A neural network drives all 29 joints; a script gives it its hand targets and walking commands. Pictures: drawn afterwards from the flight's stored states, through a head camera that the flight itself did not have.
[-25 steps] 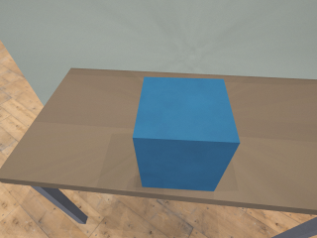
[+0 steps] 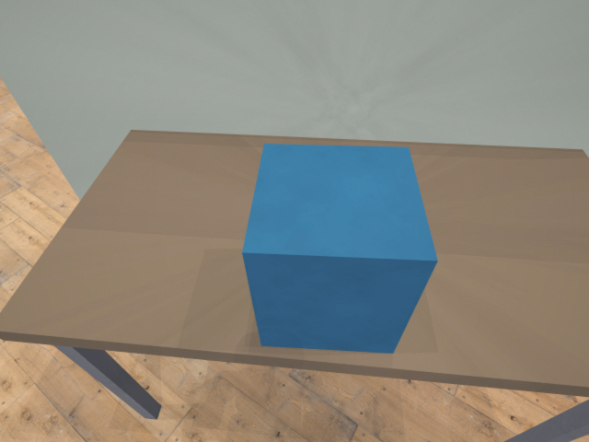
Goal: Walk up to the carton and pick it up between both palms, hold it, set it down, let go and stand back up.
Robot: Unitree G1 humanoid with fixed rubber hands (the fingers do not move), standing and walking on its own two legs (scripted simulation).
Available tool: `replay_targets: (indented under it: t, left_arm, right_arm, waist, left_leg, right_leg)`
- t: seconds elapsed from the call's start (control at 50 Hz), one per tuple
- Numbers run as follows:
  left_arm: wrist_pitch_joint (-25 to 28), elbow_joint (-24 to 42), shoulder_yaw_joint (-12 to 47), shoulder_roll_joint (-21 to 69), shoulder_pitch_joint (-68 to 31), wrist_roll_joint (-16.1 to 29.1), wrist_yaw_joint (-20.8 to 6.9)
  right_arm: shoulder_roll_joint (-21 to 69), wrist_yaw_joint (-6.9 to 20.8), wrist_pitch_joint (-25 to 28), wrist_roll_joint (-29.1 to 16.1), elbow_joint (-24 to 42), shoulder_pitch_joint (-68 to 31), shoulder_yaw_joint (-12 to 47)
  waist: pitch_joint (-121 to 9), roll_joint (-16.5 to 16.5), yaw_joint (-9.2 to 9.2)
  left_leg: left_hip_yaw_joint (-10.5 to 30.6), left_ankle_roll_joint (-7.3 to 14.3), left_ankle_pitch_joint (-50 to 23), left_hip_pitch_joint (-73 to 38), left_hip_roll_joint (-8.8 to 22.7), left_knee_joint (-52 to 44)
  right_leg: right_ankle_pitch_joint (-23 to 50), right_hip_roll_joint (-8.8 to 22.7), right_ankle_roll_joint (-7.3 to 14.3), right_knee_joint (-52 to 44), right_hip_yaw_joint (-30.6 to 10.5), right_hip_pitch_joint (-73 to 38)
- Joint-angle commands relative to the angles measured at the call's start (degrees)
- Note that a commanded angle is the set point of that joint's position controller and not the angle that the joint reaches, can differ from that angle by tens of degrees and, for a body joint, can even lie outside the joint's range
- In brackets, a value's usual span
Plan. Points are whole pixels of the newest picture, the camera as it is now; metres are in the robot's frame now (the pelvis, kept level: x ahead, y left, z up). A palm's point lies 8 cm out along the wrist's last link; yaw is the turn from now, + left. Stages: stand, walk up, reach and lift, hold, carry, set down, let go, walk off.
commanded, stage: stand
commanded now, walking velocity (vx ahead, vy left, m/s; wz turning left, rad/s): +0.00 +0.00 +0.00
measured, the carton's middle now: (330, 252) +0.38 -0.04 +0.04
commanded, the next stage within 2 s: none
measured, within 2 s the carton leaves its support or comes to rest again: neither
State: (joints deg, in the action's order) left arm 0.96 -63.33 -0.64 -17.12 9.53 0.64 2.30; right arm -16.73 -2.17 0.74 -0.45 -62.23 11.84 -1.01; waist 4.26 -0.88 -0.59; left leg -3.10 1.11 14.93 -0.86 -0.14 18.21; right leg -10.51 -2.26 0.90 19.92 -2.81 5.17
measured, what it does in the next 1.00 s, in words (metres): stands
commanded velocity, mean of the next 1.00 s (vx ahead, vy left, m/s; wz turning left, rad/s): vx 0.00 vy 0.00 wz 0.00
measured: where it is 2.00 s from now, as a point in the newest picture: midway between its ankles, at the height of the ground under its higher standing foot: outside the picture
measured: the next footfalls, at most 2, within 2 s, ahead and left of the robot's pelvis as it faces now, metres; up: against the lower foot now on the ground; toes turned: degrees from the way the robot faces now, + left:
none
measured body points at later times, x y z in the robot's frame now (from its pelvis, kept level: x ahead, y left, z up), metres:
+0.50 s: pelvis -0.01 +0.00 +0.00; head -0.01 -0.01 +0.45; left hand +0.03 +0.28 -0.14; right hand +0.03 -0.28 -0.15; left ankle -0.05 +0.10 -0.75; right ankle +0.01 -0.11 -0.75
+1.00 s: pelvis -0.02 -0.01 +0.00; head -0.02 -0.02 +0.45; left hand +0.04 +0.27 -0.14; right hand +0.01 -0.29 -0.15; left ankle -0.05 +0.10 -0.75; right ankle +0.01 -0.11 -0.75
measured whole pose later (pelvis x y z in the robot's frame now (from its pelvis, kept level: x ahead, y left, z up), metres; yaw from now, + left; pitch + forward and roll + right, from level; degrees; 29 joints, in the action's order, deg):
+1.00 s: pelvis -0.02 -0.01 +0.00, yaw +0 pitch -5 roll +0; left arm 0.5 -62.7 -0.4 -16.3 10.7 0.6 1.9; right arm -17.1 -1.8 0.4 -0.4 -62.5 13.4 -0.8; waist 4.5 -1.3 -1.1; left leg -2.9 0.2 14.0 0.5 0.7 19.2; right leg -8.7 -2.8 1.5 19.5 -2.6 6.0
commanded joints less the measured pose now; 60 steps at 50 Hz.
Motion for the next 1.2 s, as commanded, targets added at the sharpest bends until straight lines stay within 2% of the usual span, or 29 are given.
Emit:
replay_targets:
  t: [0.0,0.1,0.12,0.14,0.18,0.24,0.32,0.36,0.42,0.44,0.46,0.48,0.56,0.58,0.66,0.72,0.74,0.78,0.86,0.9,0.92,0.98,1.0,1.04,1.06,1.08,1.1,1.12,1.18]
  left_arm:
    - [1.03,2.55,-2.79,-12.3,-0.02,-0.19,0.58]
    - [0.93,1.28,-1.49,-10.17,4.07,0.31,0.84]
    - [0.84,2.02,-2.18,-11.45,2.24,-0.09,0.84]
    - [0.91,2.36,-2.35,-11.51,0.93,0.08,0.81]
    - [0.74,2.96,-1.71,-12.0,-0.36,0.05,0.66]
    - [0.93,3.62,-1.96,-12.78,-0.52,0.23,0.84]
    - [1.16,2.38,-2.12,-12.82,0.32,0.04,0.36]
    - [0.97,2.82,-2.07,-11.86,-0.31,0.31,0.64]
    - [1.0,2.44,-1.55,-11.44,2.99,0.19,0.49]
    - [0.82,2.76,-2.3,-11.92,-0.52,-0.22,0.5]
    - [0.62,3.01,-2.51,-12.69,0.03,-0.08,0.39]
    - [0.75,3.36,-2.38,-11.78,0.63,0.27,0.27]
    - [0.62,2.63,-2.07,-11.62,1.49,-0.05,0.45]
    - [0.89,2.75,-2.15,-12.44,2.29,-0.23,0.55]
    - [0.75,2.4,-1.79,-10.69,2.85,0.48,0.43]
    - [0.61,4.0,-2.33,-10.22,-0.96,-0.02,0.48]
    - [0.61,4.3,-2.94,-13.66,-1.64,0.13,0.55]
    - [1.01,3.31,-3.14,-11.12,2.14,0.28,0.07]
    - [0.75,2.97,-1.3,-8.75,2.07,0.07,0.23]
    - [0.8,3.03,-2.84,-13.07,2.81,0.02,0.51]
    - [0.9,3.94,-1.36,-10.11,-0.16,-0.03,0.17]
    - [0.41,4.75,-1.98,-10.2,0.21,-0.08,0.15]
    - [0.38,4.2,-2.01,-10.29,1.55,0.5,0.13]
    - [1.05,5.13,-2.92,-13.23,-0.84,0.31,0.24]
    - [0.91,4.01,-2.48,-11.33,2.06,0.16,0.31]
    - [0.77,4.09,-2.42,-11.36,1.45,-0.2,0.26]
    - [0.32,2.75,-1.52,-8.95,3.25,0.35,0.25]
    - [0.73,3.31,-2.51,-12.07,3.48,0.24,0.35]
    - [0.74,4.56,-2.47,-11.54,1.62,0.34,0.33]
  right_arm:
    - [-13.6,-0.48,1.46,-0.15,3.93,-1.34,-2.79]
    - [-11.1,-0.51,1.57,-0.1,2.97,0.78,-1.82]
    - [-13.3,-0.46,1.45,0.13,3.61,-0.3,-2.21]
    - [-13.15,-0.52,1.18,0.11,3.51,-1.06,-2.18]
    - [-13.16,-0.29,1.07,0.04,2.65,0.34,-2.36]
    - [-13.8,-0.56,0.57,0.34,3.85,0.1,-2.56]
    - [-12.14,-0.48,1.14,0.07,2.49,2.23,-2.19]
    - [-12.13,-0.42,1.13,0.24,2.8,0.63,-1.98]
    - [-12.57,-0.43,1.18,0.01,2.61,-0.07,-2.13]
    - [-13.06,-0.25,1.02,0.1,3.58,-0.96,-2.03]
    - [-14.05,-0.47,1.19,0.08,2.94,1.36,-2.34]
    - [-13.54,-0.49,1.28,0.01,2.82,-0.84,-2.18]
    - [-13.37,-0.29,1.06,-0.18,2.25,1.56,-2.24]
    - [-11.39,-0.05,1.05,0.06,2.35,1.38,-1.86]
    - [-12.72,-0.21,0.85,0.17,2.7,2.13,-2.17]
    - [-11.82,-0.28,0.99,0.34,2.73,1.01,-1.72]
    - [-14.51,-0.54,1.29,0.5,3.28,1.05,-2.55]
    - [-10.32,-0.1,1.26,0.28,2.35,1.83,-1.11]
    - [-11.3,-0.1,1.3,0.01,2.87,3.27,-1.6]
    - [-11.04,-0.3,0.74,-0.43,2.11,4.4,-1.87]
    - [-13.16,-0.55,0.74,-0.02,3.5,0.87,-2.14]
    - [-11.13,-0.49,0.24,0.37,2.63,3.53,-1.4]
    - [-11.76,-0.17,0.34,0.59,2.33,3.7,-1.53]
    - [-14.14,-0.56,1.02,0.27,3.48,2.67,-2.55]
    - [-12.62,-0.27,1.07,0.14,2.61,3.08,-1.89]
    - [-11.39,-0.47,1.22,0.15,3.3,2.95,-2.1]
    - [-11.74,-0.5,1.16,-0.24,2.75,3.97,-1.99]
    - [-12.69,-0.48,1.26,0.05,3.36,4.0,-1.91]
    - [-10.44,-0.2,0.82,0.32,3.9,2.44,-1.58]
  waist:
    - [-0.71,1.15,0.31]
    - [-1.12,2.36,0.86]
    - [-1.05,0.47,0.93]
    - [-1.08,2.19,0.82]
    - [-0.03,0.28,-0.38]
    - [0.6,-1.48,-0.67]
    - [-1.94,2.43,0.1]
    - [1.02,-1.49,0.01]
    - [-0.01,2.8,0.84]
    - [2.78,-0.28,-0.09]
    - [0.96,-0.05,-0.69]
    - [0.54,0.35,0.95]
    - [1.45,2.21,-0.74]
    - [0.5,0.31,0.03]
    - [0.58,-0.32,-0.02]
    - [0.5,-0.05,0.0]
    - [-0.03,3.51,-0.78]
    - [-0.1,-1.26,0.72]
    - [-1.47,1.71,-0.84]
    - [-0.25,1.06,-0.31]
    - [0.6,3.51,-0.28]
    - [2.17,-1.66,0.04]
    - [0.25,2.33,0.5]
    - [0.65,1.28,-0.44]
    - [2.24,-0.24,0.96]
    - [0.74,1.87,-0.23]
    - [-0.04,2.42,0.27]
    - [1.46,0.53,0.11]
    - [-0.55,0.74,0.63]
  left_leg:
    - [6.34,0.39,-9.93,4.39,8.71,-4.68]
    - [6.17,-0.09,-11.81,2.06,8.16,-3.88]
    - [5.8,0.19,-13.01,4.41,8.51,-3.74]
    - [5.96,0.05,-13.02,3.85,8.36,-4.39]
    - [5.79,-0.34,-7.63,2.46,7.84,-4.28]
    - [5.84,0.24,-9.64,3.64,8.41,-4.18]
    - [6.38,0.09,-8.83,2.0,8.37,-4.87]
    - [5.81,0.12,-10.84,3.46,8.62,-4.26]
    - [6.36,0.32,-8.16,4.46,8.85,-4.72]
    - [5.83,-0.03,-7.8,5.82,8.15,-4.54]
    - [6.06,-0.34,-8.15,3.34,8.07,-4.93]
    - [6.02,-0.11,-8.18,5.37,8.61,-4.86]
    - [6.87,0.06,-6.58,3.22,9.14,-5.07]
    - [6.53,0.15,-6.34,3.37,9.13,-4.42]
    - [5.88,0.24,-6.97,3.56,7.85,-4.6]
    - [6.09,0.24,-3.69,7.57,7.7,-4.68]
    - [6.86,0.49,-5.39,4.64,8.34,-4.06]
    - [5.97,0.18,-6.77,5.57,8.48,-4.67]
    - [6.81,0.83,-5.57,4.67,8.82,-3.35]
    - [5.91,0.01,-3.85,3.22,8.06,-2.93]
    - [6.65,0.19,-4.55,3.93,8.68,-3.12]
    - [5.72,-0.21,-1.12,6.72,8.17,-3.08]
    - [5.6,0.16,-2.11,6.48,7.82,-3.55]
    - [6.22,0.56,-5.07,6.63,8.41,-3.86]
    - [5.77,0.05,-2.5,7.55,7.65,-4.03]
    - [5.52,0.35,-3.95,4.73,8.65,-3.7]
    - [6.75,0.85,-4.97,5.11,8.93,-4.01]
    - [6.75,0.77,-4.14,7.65,8.62,-4.28]
    - [6.18,0.74,-3.72,4.79,8.35,-3.06]
  right_leg:
    - [15.37,8.85,1.67,-2.91,-5.76,0.45]
    - [18.26,9.05,0.15,-2.7,-5.13,-0.94]
    - [19.1,9.4,1.55,-2.71,-6.08,-1.35]
    - [18.63,9.07,0.9,-2.79,-5.08,-1.33]
    - [14.2,8.89,0.9,-3.51,-6.57,1.66]
    - [13.89,8.62,1.23,-2.43,-6.29,1.74]
    - [13.76,9.07,1.1,-2.53,-6.37,0.2]
    - [16.07,8.98,1.26,-3.03,-6.39,1.19]
    - [13.52,8.44,0.84,-2.61,-4.37,0.26]
    - [12.26,8.28,1.1,-3.66,-5.97,2.65]
    - [10.01,8.22,0.74,-3.66,-6.08,1.7]
    - [12.76,8.39,0.96,-3.56,-5.61,-0.03]
    - [10.05,8.62,1.34,-3.61,-5.98,3.26]
    - [9.63,8.29,1.25,-4.45,-6.11,2.83]
    - [9.03,8.33,0.77,-4.16,-6.71,1.68]
    - [8.54,8.81,1.31,-4.43,-6.9,0.37]
    - [9.74,9.25,1.31,-4.75,-7.14,1.25]
    - [11.69,8.88,1.23,-3.7,-6.6,1.16]
    - [10.44,8.74,0.43,-4.07,-6.24,0.93]
    - [7.37,9.01,0.83,-5.2,-7.69,2.94]
    - [10.33,8.86,0.9,-4.82,-6.85,3.37]
    - [3.59,8.77,1.09,-5.21,-7.61,4.02]
    - [3.82,8.24,0.85,-5.86,-7.13,1.9]
    - [8.84,8.64,1.4,-4.43,-8.02,2.21]
    - [4.88,8.24,0.7,-4.67,-7.43,1.84]
    - [8.46,8.74,1.14,-4.67,-6.99,3.65]
    - [9.4,8.85,1.15,-4.22,-6.59,2.04]
    - [7.47,9.23,1.14,-3.75,-8.05,0.89]
    - [6.98,9.28,0.7,-4.33,-7.9,2.4]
